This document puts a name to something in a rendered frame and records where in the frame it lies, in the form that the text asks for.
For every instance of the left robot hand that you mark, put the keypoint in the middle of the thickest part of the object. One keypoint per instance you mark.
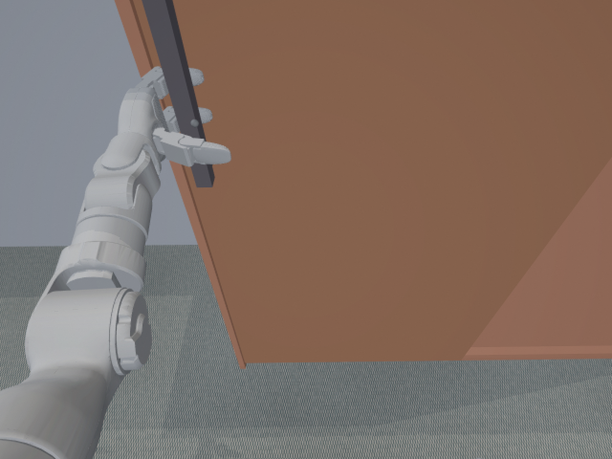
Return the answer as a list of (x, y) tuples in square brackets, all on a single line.
[(142, 113)]

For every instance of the handle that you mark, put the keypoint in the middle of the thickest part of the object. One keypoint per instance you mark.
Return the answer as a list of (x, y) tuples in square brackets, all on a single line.
[(163, 24)]

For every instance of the wardrobe door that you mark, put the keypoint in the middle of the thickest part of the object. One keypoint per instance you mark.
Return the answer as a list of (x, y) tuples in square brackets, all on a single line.
[(565, 298), (397, 166)]

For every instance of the robot left upper arm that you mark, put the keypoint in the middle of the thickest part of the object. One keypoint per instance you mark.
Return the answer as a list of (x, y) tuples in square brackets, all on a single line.
[(82, 343)]

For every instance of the robot left forearm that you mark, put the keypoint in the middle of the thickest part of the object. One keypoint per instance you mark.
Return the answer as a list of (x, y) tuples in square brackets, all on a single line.
[(113, 223)]

